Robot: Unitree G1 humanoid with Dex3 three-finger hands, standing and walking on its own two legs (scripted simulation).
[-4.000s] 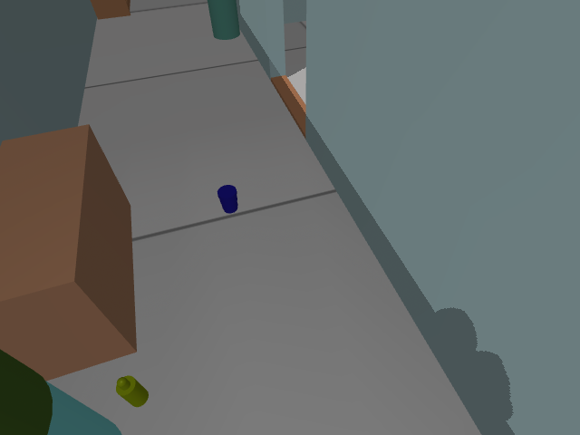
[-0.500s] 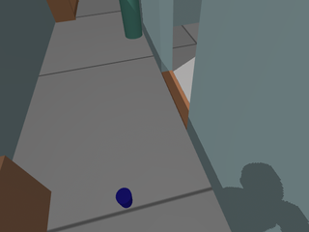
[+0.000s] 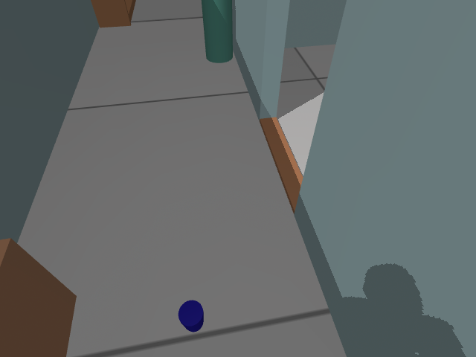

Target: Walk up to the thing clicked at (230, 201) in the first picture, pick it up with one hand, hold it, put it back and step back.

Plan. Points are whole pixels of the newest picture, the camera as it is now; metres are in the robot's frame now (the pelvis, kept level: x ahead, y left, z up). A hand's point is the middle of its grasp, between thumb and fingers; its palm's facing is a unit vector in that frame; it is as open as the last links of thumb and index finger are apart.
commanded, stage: walk up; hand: left
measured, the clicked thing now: (192, 317) +0.41 +0.21 -0.70
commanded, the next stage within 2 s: stand in 1.10 s
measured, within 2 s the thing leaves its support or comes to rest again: neither
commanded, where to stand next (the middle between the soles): +0.06 +0.01 m, yaw +0 degrees
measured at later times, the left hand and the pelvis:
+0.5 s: hand out of the picture +0.10 +0.26 -0.13, palm faces -0.02 -0.93 -0.36, open 7.3 cm; pelvis +0.02 +0.00 +0.02, yaw +0 degrees
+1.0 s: hand out of the picture +0.11 +0.25 -0.13, palm faces -0.03 -0.94 -0.35, open 7.3 cm; pelvis +0.03 +0.00 +0.02, yaw +0 degrees
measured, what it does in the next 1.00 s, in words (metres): stands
